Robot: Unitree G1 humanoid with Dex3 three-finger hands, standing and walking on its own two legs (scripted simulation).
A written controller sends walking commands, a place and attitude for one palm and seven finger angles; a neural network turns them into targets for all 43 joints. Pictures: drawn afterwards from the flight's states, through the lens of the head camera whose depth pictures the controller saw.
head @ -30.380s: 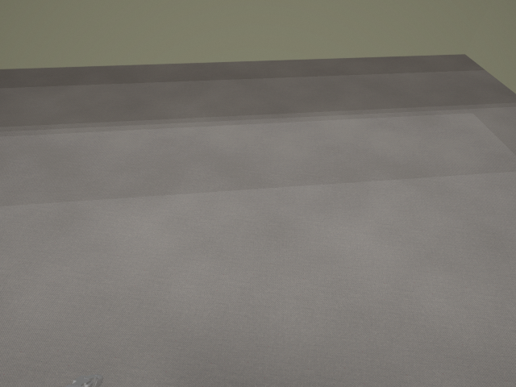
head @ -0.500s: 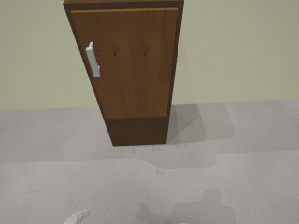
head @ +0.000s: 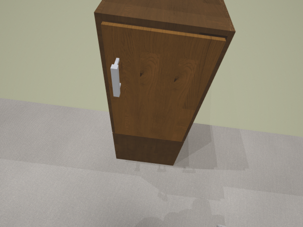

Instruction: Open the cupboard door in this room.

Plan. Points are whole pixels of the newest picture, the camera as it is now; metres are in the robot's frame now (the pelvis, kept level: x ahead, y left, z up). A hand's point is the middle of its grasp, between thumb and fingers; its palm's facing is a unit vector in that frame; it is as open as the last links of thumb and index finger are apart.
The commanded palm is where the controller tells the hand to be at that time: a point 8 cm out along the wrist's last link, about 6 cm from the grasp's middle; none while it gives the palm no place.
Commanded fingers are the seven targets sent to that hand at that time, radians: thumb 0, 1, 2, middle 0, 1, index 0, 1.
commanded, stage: come to a stop and stand still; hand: left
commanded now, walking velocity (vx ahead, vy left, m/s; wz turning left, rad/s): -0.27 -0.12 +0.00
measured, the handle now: (117, 77) +0.56 +0.19 +0.03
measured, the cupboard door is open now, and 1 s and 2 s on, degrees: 0 0 0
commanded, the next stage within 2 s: look again from close up in 0.74 s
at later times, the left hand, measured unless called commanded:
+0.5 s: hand out of the picture +0.02 +0.10 -0.16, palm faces +0.02 -0.97 -0.24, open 7.3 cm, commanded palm none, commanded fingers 0.00 0.90 0.90 -0.20 -0.30 -0.20 -0.30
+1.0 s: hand out of the picture -0.06 +0.09 -0.17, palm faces +0.04 -0.98 -0.20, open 7.3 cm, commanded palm none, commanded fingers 0.00 0.90 0.90 -0.20 -0.30 -0.20 -0.30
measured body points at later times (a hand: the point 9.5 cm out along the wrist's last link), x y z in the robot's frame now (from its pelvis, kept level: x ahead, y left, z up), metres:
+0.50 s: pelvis -0.03 -0.08 +0.00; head +0.00 -0.10 +0.45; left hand +0.02 +0.16 -0.15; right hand +0.01 -0.32 -0.16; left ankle -0.05 +0.06 -0.71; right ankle +0.00 -0.18 -0.74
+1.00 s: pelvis -0.04 -0.08 +0.00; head -0.03 -0.09 +0.45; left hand -0.06 +0.14 -0.16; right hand -0.03 -0.29 -0.17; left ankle -0.07 +0.04 -0.74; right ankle +0.00 -0.18 -0.74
